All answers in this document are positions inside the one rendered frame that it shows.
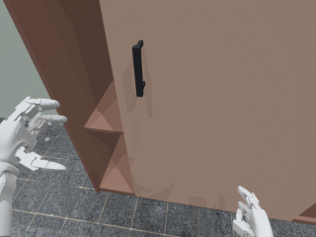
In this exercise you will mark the wardrobe door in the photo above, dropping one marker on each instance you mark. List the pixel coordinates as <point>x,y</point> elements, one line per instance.
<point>309,212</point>
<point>229,100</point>

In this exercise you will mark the handle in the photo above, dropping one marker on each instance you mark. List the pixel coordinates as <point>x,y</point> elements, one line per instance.
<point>137,66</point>

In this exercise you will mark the robot left hand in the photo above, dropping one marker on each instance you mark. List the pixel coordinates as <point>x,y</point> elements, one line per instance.
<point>13,135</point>

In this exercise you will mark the left robot forearm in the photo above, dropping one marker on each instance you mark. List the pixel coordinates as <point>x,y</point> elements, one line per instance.
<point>9,174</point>

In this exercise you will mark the robot right hand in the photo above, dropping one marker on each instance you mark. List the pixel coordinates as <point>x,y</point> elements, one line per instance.
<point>258,224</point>

